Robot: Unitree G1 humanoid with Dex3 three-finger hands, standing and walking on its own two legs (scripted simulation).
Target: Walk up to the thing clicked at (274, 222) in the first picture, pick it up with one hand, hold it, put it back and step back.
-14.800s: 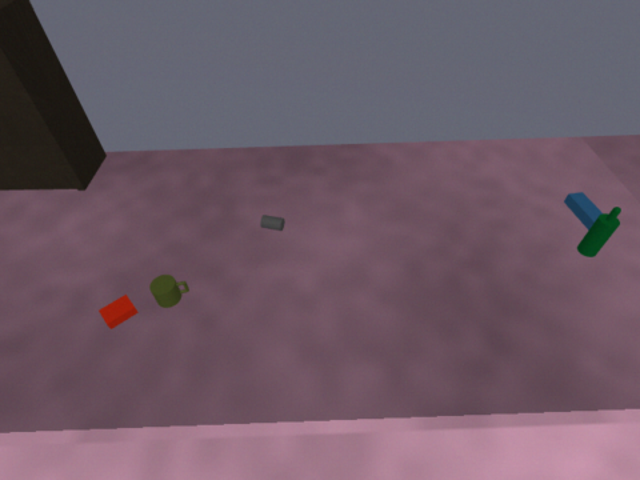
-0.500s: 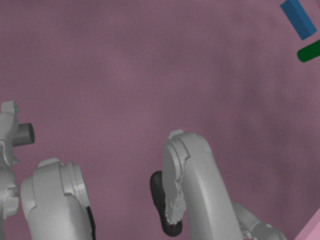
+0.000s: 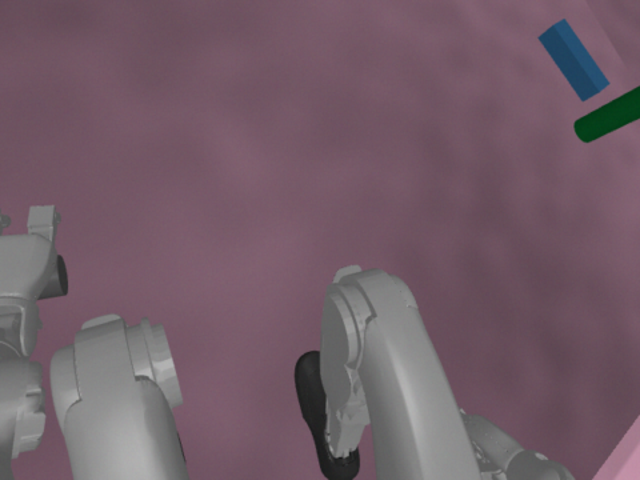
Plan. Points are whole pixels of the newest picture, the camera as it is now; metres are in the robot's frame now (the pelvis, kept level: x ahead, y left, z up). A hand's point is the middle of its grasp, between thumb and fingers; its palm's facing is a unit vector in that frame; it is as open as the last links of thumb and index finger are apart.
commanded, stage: rest palm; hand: left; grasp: from above
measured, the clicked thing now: (21, 281) +0.39 +0.31 -0.26
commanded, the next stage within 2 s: close in 0.40 s
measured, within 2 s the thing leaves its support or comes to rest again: neither
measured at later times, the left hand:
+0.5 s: hand (30, 300) +0.36 +0.29 -0.24, palm faces -0.49 -0.14 -0.86, open 14.2 cm
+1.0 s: hand (13, 284) +0.38 +0.31 -0.25, palm faces -0.53 -0.17 -0.83, open 13.8 cm
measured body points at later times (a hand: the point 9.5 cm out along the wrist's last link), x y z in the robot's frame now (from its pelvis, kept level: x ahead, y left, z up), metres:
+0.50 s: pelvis +0.00 +0.00 +0.00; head +0.24 +0.12 +0.36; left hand +0.38 +0.30 -0.19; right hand +0.09 -0.25 -0.09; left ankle +0.06 +0.13 -0.26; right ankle +0.11 -0.12 -0.26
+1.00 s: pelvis +0.00 +0.00 +0.01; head +0.26 +0.12 +0.35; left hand +0.40 +0.32 -0.20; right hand +0.08 -0.25 -0.08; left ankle +0.06 +0.13 -0.26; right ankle +0.11 -0.12 -0.26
